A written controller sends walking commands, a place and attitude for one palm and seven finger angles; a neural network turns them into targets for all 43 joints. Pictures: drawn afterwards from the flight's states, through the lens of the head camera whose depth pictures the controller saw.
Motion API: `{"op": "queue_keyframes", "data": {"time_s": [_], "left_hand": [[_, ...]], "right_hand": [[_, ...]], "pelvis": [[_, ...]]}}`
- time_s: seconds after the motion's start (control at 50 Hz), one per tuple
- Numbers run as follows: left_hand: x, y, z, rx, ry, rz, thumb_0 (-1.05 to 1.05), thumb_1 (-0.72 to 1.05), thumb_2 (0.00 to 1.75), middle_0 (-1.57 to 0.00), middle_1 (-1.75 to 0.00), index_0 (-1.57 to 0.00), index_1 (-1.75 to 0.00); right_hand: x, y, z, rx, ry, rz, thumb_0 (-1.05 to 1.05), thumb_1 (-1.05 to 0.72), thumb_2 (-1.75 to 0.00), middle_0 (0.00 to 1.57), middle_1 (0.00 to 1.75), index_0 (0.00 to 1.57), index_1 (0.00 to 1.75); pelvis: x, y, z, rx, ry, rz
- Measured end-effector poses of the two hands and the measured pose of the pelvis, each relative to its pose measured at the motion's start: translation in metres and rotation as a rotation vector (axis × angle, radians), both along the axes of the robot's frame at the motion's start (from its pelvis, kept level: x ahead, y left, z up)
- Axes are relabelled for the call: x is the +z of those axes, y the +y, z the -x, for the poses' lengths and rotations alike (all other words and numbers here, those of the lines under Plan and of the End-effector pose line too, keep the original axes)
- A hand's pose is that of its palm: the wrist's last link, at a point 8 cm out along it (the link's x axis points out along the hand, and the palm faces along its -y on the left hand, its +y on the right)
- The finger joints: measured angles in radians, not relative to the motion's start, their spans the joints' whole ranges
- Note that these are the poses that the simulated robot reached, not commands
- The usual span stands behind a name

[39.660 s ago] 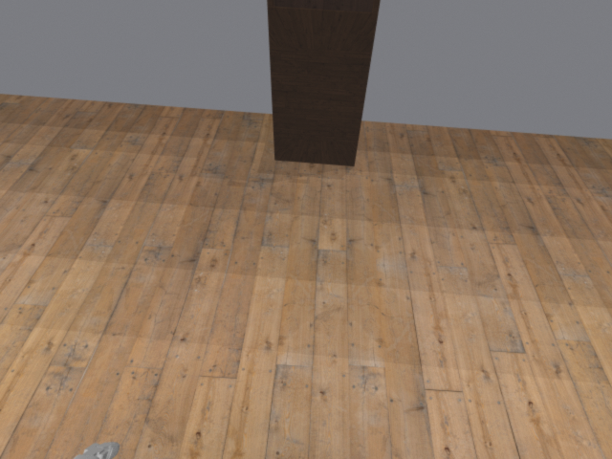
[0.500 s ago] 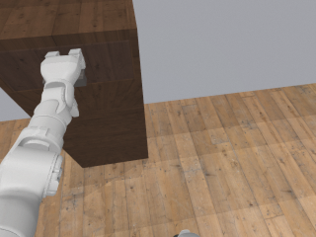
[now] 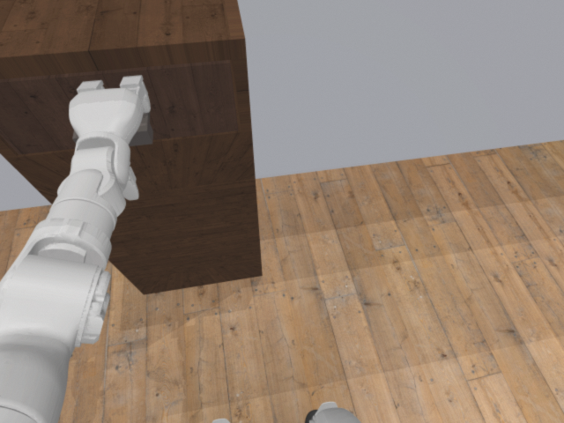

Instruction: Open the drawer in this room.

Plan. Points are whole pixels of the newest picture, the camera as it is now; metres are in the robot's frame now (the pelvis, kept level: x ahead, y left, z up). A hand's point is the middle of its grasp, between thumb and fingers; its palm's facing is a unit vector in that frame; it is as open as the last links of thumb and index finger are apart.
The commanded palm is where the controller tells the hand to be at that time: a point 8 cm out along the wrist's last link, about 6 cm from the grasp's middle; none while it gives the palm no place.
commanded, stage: lift the hand off the handle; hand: left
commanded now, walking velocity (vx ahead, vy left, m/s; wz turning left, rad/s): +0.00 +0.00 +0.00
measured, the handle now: (115, 124) +0.56 +0.23 +0.07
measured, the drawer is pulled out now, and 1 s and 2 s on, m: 0.00 0.00 0.00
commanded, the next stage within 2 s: draw the hand back to the body in 1.58 s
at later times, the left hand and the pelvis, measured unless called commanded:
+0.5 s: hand (123, 138) +0.52 +0.20 +0.08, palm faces -0.02 +0.02 -1.00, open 13.6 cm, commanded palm +0.51 +0.20 +0.14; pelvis -0.02 +0.00 -0.01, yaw +1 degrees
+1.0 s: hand (113, 119) +0.52 +0.20 +0.12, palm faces +0.01 -0.02 -1.00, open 13.3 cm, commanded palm +0.50 +0.20 +0.21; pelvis +0.02 +0.00 +0.02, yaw +2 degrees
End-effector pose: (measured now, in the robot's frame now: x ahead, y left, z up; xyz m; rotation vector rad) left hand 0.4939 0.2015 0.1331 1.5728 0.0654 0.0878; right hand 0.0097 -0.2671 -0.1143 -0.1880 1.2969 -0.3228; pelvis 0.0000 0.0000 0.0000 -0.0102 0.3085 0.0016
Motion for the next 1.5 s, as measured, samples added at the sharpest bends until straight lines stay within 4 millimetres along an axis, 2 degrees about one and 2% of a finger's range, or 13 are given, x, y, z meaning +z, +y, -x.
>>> {"op": "queue_keyframes", "data": {"time_s": [0.2, 0.44, 0.58, 0.68, 0.8, 0.94, 1.08, 1.2, 1.34, 1.42, 1.5], "left_hand": [[0.000, -0.001, -0.001, 0.006, -0.009, -0.003, 0.00, -0.49, 0.30, -0.36, -1.25, -0.31, -1.31], [0.003, -0.002, -0.001, 0.026, 0.011, -0.010, 0.00, -0.49, 0.30, -0.35, -1.22, -0.33, -1.29], [0.007, -0.001, -0.002, 0.014, 0.048, -0.012, 0.00, -0.49, 0.30, -0.34, -1.21, -0.35, -1.24], [0.009, 0.000, -0.002, -0.004, 0.054, -0.010, 0.00, -0.49, 0.30, -0.37, -1.22, -0.38, -1.23], [0.018, 0.002, -0.002, -0.021, 0.024, 0.008, 0.00, -0.49, 0.30, -0.43, -1.23, -0.38, -1.22], [0.028, 0.001, -0.003, -0.015, 0.030, 0.018, 0.00, -0.49, 0.30, -0.45, -1.23, -0.42, -1.22], [0.061, 0.001, -0.002, -0.012, -0.022, -0.003, 0.00, -0.49, 0.30, -0.45, -1.23, -0.42, -1.22], [0.084, 0.000, -0.003, 0.018, -0.003, 0.007, 0.00, -0.49, 0.30, -0.42, -1.23, -0.44, -1.23], [0.117, 0.002, -0.005, 0.027, -0.026, 0.005, 0.00, -0.49, 0.30, -0.39, -1.22, -0.40, -1.23], [0.136, 0.007, -0.008, 0.054, -0.032, -0.008, 0.00, -0.49, 0.30, -0.36, -1.22, -0.36, -1.22], [0.147, 0.009, -0.010, 0.062, -0.002, -0.010, 0.00, -0.49, 0.30, -0.34, -1.21, -0.34, -1.21]], "right_hand": [[-0.002, 0.001, 0.006, 0.013, 0.007, 0.008, 0.00, -0.91, -0.90, 0.20, 0.30, 0.20, 0.30], [-0.004, -0.001, 0.032, -0.011, 0.025, 0.021, 0.00, -0.91, -0.90, 0.20, 0.30, 0.20, 0.30], [-0.002, 0.004, 0.043, -0.035, 0.036, 0.010, 0.00, -0.91, -0.90, 0.20, 0.30, 0.20, 0.30], [0.000, 0.007, 0.042, -0.029, 0.052, -0.001, 0.00, -0.91, -0.90, 0.20, 0.30, 0.20, 0.30], [0.002, 0.006, 0.022, -0.010, 0.038, -0.007, 0.01, -0.91, -0.90, 0.20, 0.30, 0.20, 0.30], [0.006, 0.001, -0.022, 0.023, -0.032, -0.005, 0.01, -0.91, -0.90, 0.20, 0.30, 0.20, 0.30], [0.009, -0.001, -0.069, 0.070, -0.115, -0.022, 0.01, -0.91, -0.90, 0.20, 0.30, 0.20, 0.30], [0.010, 0.001, -0.098, 0.098, -0.165, -0.042, 0.00, -0.91, -0.90, 0.20, 0.30, 0.20, 0.30], [0.014, 0.001, -0.109, 0.105, -0.189, -0.050, 0.00, -0.91, -0.90, 0.20, 0.30, 0.20, 0.30], [0.015, -0.002, -0.105, 0.098, -0.173, -0.049, 0.00, -0.91, -0.90, 0.20, 0.30, 0.20, 0.30], [0.015, -0.006, -0.097, 0.084, -0.146, -0.043, 0.01, -0.91, -0.90, 0.20, 0.30, 0.20, 0.30]], "pelvis": [[-0.004, 0.001, 0.007, 0.013, 0.014, 0.003], [-0.008, 0.000, 0.020, 0.017, 0.019, 0.005], [-0.003, 0.001, 0.018, 0.010, 0.004, 0.004], [0.002, 0.001, 0.011, 0.014, -0.005, 0.003], [0.007, 0.000, -0.001, 0.021, -0.022, 0.004], [0.014, -0.001, -0.014, 0.029, -0.051, 0.003], [0.018, -0.004, -0.024, 0.038, -0.083, 0.000], [0.021, -0.007, -0.029, 0.042, -0.109, -0.006], [0.023, -0.010, -0.031, 0.039, -0.127, -0.010], [0.024, -0.011, -0.031, 0.037, -0.130, -0.010], [0.025, -0.011, -0.032, 0.035, -0.132, -0.010]]}}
